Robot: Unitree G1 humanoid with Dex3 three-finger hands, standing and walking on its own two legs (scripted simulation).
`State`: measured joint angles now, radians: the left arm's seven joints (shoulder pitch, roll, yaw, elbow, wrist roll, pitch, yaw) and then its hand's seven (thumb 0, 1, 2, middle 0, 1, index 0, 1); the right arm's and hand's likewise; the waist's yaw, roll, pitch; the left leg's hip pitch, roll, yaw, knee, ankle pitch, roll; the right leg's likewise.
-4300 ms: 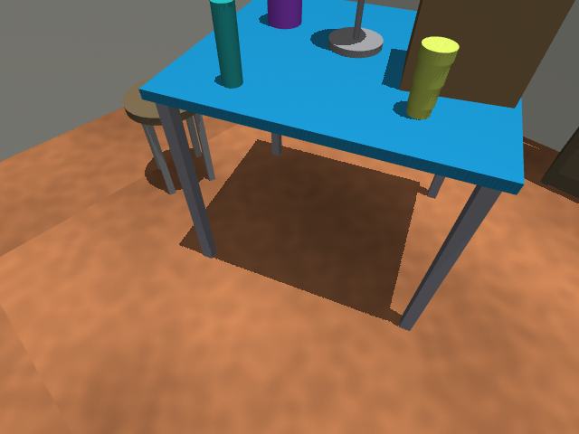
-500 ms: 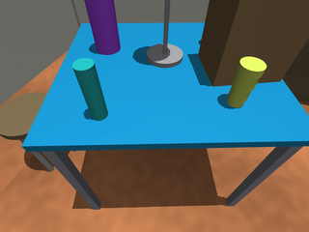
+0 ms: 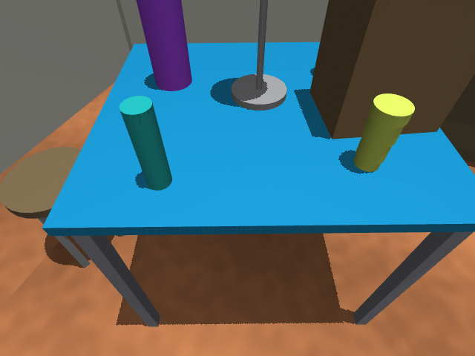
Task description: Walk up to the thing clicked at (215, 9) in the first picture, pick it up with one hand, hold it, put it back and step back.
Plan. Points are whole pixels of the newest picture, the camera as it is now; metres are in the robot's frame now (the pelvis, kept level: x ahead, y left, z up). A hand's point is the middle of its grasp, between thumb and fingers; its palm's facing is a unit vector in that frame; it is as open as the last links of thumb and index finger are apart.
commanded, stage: stand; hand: left
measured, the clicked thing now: (149, 147) +0.46 +0.19 +0.09
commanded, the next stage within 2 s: rise first in 1.84 s
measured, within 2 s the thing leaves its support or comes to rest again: neither
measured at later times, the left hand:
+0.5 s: hand out of the picture +0.07 +0.26 -0.16, palm faces -0.01 -0.94 -0.33, open 7.4 cm
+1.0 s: hand out of the picture +0.07 +0.26 -0.16, palm faces -0.01 -0.94 -0.34, open 7.4 cm
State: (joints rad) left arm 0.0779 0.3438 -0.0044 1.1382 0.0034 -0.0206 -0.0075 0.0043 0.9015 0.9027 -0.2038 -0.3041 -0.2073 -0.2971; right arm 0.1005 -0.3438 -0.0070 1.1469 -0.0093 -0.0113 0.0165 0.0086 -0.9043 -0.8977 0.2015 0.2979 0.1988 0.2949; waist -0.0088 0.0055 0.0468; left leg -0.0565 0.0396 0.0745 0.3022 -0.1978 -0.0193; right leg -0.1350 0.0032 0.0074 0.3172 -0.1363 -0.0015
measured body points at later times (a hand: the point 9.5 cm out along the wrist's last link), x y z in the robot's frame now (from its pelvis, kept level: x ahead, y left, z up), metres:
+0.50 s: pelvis +0.00 +0.01 +0.00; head +0.00 +0.00 +0.45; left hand +0.07 +0.31 -0.13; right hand +0.07 -0.30 -0.13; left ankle -0.02 +0.13 -0.75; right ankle +0.03 -0.12 -0.75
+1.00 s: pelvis +0.00 +0.01 +0.00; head +0.01 +0.01 +0.45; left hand +0.07 +0.31 -0.13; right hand +0.08 -0.29 -0.14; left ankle -0.02 +0.13 -0.75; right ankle +0.03 -0.12 -0.75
